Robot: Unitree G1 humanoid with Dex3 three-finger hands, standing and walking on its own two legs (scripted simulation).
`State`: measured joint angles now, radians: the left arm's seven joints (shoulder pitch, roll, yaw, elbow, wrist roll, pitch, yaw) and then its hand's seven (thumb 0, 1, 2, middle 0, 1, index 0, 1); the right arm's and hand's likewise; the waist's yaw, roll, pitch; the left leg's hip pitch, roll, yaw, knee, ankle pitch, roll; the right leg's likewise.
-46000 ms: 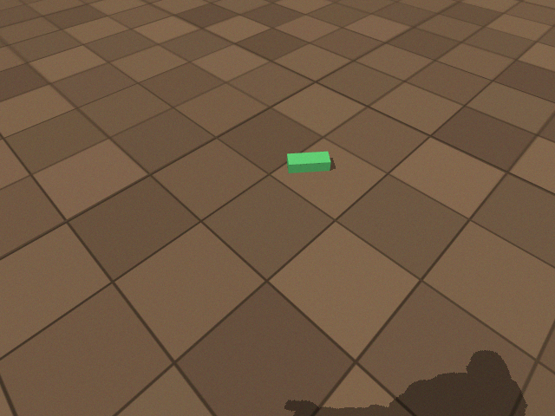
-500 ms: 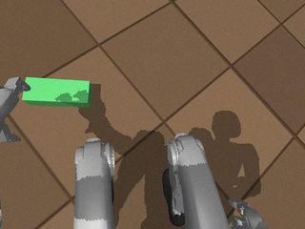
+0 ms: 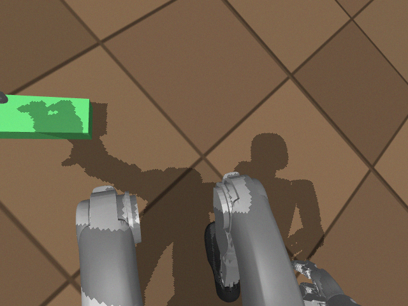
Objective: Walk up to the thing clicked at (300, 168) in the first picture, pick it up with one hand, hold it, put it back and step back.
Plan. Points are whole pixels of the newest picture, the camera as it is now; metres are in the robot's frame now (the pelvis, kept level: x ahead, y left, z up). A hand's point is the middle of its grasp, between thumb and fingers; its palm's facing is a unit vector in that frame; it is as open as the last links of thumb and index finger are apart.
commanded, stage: rise first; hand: left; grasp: from above
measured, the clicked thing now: (41, 118) +0.51 +0.33 -0.30
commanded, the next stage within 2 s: approach in 1.76 s
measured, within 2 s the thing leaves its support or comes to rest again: neither
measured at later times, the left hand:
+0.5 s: hand out of the picture +0.43 +0.38 -0.18, palm faces -0.45 -0.06 -0.89, open 14.2 cm
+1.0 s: hand out of the picture +0.44 +0.37 -0.18, palm faces -0.46 -0.07 -0.89, open 14.1 cm
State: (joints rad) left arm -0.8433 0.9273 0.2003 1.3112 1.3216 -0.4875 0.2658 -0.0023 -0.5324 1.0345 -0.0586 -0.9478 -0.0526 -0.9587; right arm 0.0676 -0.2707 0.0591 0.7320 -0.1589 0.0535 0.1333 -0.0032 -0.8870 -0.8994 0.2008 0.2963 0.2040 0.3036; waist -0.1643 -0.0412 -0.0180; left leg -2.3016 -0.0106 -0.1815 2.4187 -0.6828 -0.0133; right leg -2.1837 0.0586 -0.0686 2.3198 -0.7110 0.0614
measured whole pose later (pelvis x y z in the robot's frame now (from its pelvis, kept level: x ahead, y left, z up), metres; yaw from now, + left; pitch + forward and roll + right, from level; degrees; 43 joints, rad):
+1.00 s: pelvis +0.00 +0.00 -0.01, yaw -2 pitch +31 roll -12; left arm -0.94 1.00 0.19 1.42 1.37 -0.47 0.34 0.00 -0.54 1.01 -0.07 -1.04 -0.08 -1.03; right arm 0.06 -0.27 0.13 0.72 -0.19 0.06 0.14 0.00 -0.91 -0.91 0.20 0.30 0.20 0.30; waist -0.22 -0.07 0.03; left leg -2.34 -0.01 -0.21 2.48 -0.71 -0.02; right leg -2.22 0.07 -0.09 2.36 -0.71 0.06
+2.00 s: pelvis +0.00 +0.01 -0.01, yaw -2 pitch +31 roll -13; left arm -0.98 1.00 0.12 1.40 1.37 -0.43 0.30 0.00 -0.54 1.02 -0.08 -1.06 -0.09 -1.06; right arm 0.10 -0.27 0.14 0.69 -0.17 0.04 0.15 0.00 -0.92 -0.91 0.20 0.30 0.20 0.30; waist -0.23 -0.06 0.01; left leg -2.35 -0.01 -0.21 2.47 -0.68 0.00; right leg -2.21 0.07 -0.09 2.34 -0.70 0.06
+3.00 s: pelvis +0.00 +0.01 -0.01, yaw -4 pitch +30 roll -15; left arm -1.04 1.02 0.10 1.41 1.39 -0.45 0.29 0.00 -0.52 1.06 -0.09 -1.11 -0.10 -1.10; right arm 0.11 -0.31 0.21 0.61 -0.18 0.07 0.12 -0.01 -0.92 -0.90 0.20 0.30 0.20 0.30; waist -0.30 -0.08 0.06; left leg -2.33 -0.01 -0.24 2.45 -0.68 0.00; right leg -2.18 0.07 -0.12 2.30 -0.68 0.05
